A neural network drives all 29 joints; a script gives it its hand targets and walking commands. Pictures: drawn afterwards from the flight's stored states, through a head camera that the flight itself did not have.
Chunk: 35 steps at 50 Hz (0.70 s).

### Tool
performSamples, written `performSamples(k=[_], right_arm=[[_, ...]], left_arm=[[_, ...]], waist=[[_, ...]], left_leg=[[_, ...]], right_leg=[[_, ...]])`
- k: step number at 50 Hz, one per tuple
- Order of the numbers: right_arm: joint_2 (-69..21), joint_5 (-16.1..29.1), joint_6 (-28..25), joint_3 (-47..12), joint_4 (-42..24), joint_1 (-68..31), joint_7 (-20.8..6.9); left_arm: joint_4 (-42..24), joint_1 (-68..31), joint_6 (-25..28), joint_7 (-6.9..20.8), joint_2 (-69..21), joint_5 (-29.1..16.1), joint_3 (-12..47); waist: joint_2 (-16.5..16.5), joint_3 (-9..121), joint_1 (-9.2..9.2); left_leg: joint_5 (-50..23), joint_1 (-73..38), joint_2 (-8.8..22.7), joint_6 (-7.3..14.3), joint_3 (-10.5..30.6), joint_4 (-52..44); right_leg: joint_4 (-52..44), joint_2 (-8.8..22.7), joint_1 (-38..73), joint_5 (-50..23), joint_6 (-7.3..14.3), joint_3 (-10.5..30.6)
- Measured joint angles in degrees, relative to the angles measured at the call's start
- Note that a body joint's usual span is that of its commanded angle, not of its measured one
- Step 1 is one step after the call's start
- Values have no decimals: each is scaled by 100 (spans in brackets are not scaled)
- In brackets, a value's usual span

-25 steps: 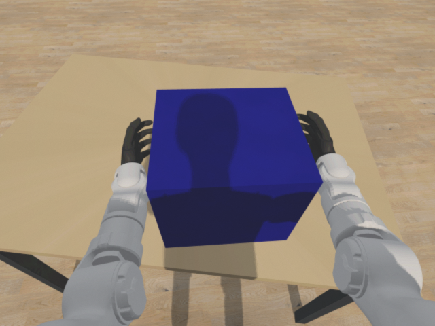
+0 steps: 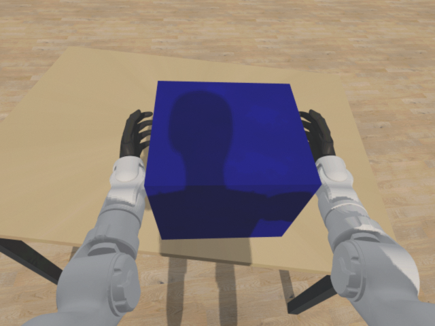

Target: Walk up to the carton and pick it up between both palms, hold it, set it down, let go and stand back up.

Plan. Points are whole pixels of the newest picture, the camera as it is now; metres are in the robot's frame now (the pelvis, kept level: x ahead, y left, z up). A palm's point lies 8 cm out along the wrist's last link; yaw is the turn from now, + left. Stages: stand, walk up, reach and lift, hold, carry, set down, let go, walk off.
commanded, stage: reach and lift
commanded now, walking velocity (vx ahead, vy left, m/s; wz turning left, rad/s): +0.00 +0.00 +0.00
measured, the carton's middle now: (223, 163) +0.44 +0.03 +0.03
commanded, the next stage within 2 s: none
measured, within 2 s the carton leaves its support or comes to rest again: leaves its support in 0.20 s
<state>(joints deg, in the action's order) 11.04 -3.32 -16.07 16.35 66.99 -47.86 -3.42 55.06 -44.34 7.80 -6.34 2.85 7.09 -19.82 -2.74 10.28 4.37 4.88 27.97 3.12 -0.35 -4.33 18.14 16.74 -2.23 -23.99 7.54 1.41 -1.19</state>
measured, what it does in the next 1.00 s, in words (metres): stands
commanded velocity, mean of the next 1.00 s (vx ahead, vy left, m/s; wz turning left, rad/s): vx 0.00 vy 0.00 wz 0.00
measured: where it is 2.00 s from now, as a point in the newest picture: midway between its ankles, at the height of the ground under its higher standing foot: outside the picture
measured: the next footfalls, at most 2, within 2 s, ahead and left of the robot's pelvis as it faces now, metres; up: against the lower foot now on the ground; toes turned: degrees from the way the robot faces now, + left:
none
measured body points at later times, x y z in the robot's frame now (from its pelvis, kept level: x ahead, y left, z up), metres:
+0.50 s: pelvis -0.01 +0.00 +0.00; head -0.05 +0.03 +0.45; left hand +0.39 +0.22 +0.15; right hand +0.41 -0.15 +0.15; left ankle +0.02 +0.12 -0.74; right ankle -0.01 -0.10 -0.74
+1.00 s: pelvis -0.02 +0.01 +0.00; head -0.07 +0.06 +0.45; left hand +0.37 +0.23 +0.17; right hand +0.38 -0.14 +0.17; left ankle +0.02 +0.12 -0.74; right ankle -0.01 -0.10 -0.74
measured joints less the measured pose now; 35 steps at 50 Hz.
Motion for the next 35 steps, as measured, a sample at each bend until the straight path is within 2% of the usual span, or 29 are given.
performSamples(k=[8, 16, 26, 35], right_arm=[[-40, 281, 282, -245, -126, 291, 67], [-92, 601, 599, -491, -410, 534, 216], [-147, 633, 1386, -430, -710, 434, 277], [-377, 453, 1738, -101, -938, 417, 257]], left_arm=[[-115, 206, -399, -105, 105, -296, 468], [-341, 254, -887, -165, 281, -564, 921], [-568, 9, -1737, 49, 286, -146, 601], [-1162, 35, -2413, 309, 312, 138, 387]], waist=[[-36, 220, -2], [4, 402, -120], [-70, 40, -204], [-200, -376, -239]], left_leg=[[0, 78, -7, -10, 70, 81], [82, -73, -33, -17, 203, 239], [115, -1027, -75, 15, 158, 125], [78, -1577, -130, 27, 190, 40]], right_leg=[[42, 5, -32, 7, 8, -70], [127, 26, 204, 100, 10, -200], [98, 66, 1107, 166, -10, -158], [72, 115, 1649, 181, -21, -196]])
